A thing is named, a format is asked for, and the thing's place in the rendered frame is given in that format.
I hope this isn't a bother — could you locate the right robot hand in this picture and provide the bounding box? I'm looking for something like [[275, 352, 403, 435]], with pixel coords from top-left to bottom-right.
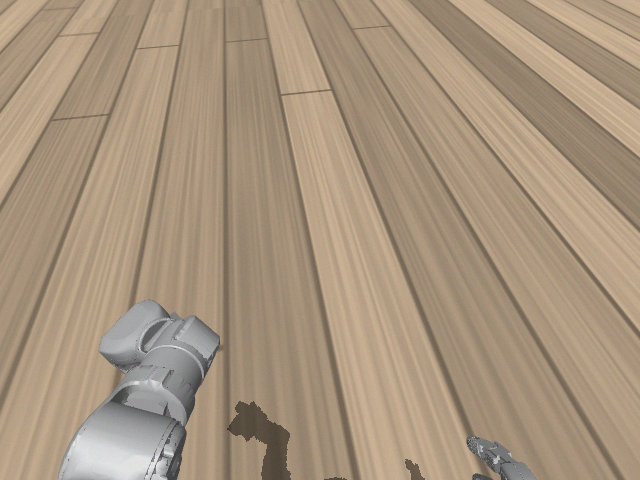
[[466, 436, 537, 480]]

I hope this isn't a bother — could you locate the left robot arm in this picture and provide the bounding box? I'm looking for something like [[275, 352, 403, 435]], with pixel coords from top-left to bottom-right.
[[58, 315, 220, 480]]

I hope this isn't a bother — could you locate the left robot hand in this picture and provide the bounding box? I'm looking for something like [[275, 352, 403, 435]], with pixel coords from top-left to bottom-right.
[[99, 300, 171, 375]]

